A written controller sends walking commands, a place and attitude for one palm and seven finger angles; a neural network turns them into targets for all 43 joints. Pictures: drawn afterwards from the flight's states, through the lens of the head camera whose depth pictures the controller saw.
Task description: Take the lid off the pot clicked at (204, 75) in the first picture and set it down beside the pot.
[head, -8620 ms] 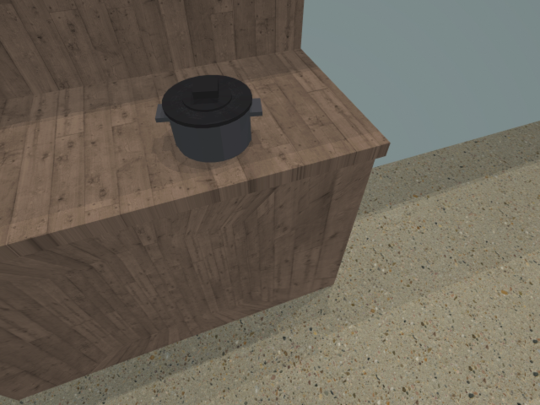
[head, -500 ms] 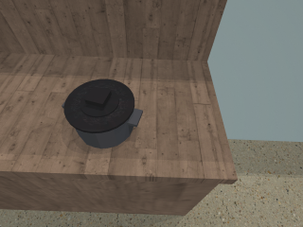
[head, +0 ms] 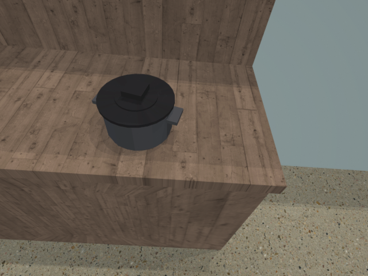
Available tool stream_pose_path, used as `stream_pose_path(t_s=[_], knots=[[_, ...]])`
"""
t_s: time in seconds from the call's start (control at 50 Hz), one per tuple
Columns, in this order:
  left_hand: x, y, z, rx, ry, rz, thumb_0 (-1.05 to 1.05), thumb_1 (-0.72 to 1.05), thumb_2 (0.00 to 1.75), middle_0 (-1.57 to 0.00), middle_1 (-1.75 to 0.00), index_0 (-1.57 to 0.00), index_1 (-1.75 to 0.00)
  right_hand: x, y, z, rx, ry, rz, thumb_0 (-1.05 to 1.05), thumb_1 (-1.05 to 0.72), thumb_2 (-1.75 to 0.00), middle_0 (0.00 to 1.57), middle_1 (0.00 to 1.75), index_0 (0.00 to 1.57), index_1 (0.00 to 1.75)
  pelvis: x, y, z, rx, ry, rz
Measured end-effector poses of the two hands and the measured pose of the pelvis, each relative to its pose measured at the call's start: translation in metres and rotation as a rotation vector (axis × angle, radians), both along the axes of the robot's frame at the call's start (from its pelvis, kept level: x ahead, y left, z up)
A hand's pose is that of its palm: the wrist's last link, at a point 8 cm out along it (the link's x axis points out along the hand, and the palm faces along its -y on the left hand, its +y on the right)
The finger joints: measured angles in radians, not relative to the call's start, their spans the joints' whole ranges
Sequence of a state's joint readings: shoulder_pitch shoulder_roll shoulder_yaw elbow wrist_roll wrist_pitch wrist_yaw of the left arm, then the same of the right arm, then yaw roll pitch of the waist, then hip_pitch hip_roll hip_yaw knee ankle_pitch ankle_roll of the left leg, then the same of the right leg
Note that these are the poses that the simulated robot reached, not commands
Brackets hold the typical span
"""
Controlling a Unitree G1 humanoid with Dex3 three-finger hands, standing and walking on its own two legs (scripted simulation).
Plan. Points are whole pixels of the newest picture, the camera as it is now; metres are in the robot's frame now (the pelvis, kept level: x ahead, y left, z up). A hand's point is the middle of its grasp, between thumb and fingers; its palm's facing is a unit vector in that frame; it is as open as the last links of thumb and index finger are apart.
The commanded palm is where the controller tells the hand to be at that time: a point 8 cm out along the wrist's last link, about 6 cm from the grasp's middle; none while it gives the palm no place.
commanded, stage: come to a stop and stand still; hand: left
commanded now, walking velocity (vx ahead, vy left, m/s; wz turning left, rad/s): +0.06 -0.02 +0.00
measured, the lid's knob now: (135, 89) +0.48 +0.15 +0.14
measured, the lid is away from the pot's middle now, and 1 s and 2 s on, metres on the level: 0.00 0.00 0.00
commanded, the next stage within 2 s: look again from close up in 0.92 s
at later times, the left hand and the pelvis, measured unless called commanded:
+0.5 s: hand out of the picture -0.05 +0.17 -0.16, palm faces +0.03 -0.99 -0.13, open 7.3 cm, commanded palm none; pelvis -0.01 +0.02 +0.02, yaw +0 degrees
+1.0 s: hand out of the picture +0.03 +0.19 -0.16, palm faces +0.03 -0.97 -0.23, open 7.3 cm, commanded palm none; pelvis +0.01 +0.01 +0.01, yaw +0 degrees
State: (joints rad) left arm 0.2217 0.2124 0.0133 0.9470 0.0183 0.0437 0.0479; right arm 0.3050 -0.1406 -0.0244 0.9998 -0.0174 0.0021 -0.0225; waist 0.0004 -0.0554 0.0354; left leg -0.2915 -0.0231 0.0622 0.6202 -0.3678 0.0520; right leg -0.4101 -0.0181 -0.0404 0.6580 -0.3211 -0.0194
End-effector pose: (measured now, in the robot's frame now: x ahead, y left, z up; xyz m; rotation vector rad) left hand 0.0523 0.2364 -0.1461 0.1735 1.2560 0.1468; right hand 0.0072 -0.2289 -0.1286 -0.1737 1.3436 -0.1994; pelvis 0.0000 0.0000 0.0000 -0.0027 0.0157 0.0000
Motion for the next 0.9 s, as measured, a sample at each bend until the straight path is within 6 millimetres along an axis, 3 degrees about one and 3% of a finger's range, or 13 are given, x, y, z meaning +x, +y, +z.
stream_pose_path(t_s=[0.1,0.2,0.34,0.5,0.64,0.78,0.9], knots=[[-0.015,-0.002,0.007,-0.02,0.003,0.019,0.0,0.92,0.9,-0.2,-0.29,-0.2,-0.3,-0.027,0.027,0.001,0.054,0.085,0.004,0.0,-0.91,-0.9,0.2,0.3,0.2,0.3,0.001,0.008,0.008,0.006,0.01,0.0],[-0.049,-0.004,0.009,-0.029,0.105,0.015,0.0,0.93,0.9,-0.2,-0.29,-0.2,-0.3,-0.039,0.041,0.001,0.077,0.105,-0.02,0.02,-0.92,-0.9,0.2,0.3,0.2,0.3,-0.004,0.013,0.012,-0.006,-0.003,-0.006],[-0.088,-0.01,0.009,-0.058,0.209,0.027,0.0,0.92,0.9,-0.2,-0.29,-0.2,-0.3,-0.046,0.047,0.003,0.082,0.104,-0.03,0.01,-0.92,-0.9,0.2,0.3,0.2,0.3,-0.01,0.017,0.015,-0.008,-0.021,-0.005],[-0.108,-0.019,0.01,-0.083,0.248,0.053,0.0,0.91,0.9,-0.2,-0.29,-0.2,-0.3,-0.039,0.044,0.004,0.068,0.107,-0.013,0.01,-0.91,-0.9,0.2,0.3,0.2,0.3,-0.008,0.019,0.015,-0.007,-0.018,0.0],[-0.101,-0.012,0.008,-0.063,0.223,0.063,0.0,0.91,0.9,-0.2,-0.3,-0.2,-0.3,-0.015,0.035,-0.004,0.056,0.045,0.03,0.01,-0.92,-0.9,0.2,0.3,0.2,0.3,-0.002,0.023,0.009,-0.016,-0.01,0.019],[-0.066,0.003,0.014,-0.006,0.12,0.061,0.0,0.91,0.9,-0.2,-0.3,-0.2,-0.3,0.022,0.023,-0.006,0.036,-0.065,0.052,0.02,-0.94,-0.9,0.2,0.3,0.2,0.3,0.005,0.023,0.008,-0.006,-0.029,0.014],[-0.038,0.007,0.019,0.013,0.057,0.037,0.0,0.91,0.9,-0.2,-0.29,-0.2,-0.3,0.039,0.017,-0.003,0.035,-0.112,0.06,0.01,-0.93,-0.9,0.2,0.3,0.2,0.3,0.007,0.018,0.01,0.0,-0.033,0.006]])
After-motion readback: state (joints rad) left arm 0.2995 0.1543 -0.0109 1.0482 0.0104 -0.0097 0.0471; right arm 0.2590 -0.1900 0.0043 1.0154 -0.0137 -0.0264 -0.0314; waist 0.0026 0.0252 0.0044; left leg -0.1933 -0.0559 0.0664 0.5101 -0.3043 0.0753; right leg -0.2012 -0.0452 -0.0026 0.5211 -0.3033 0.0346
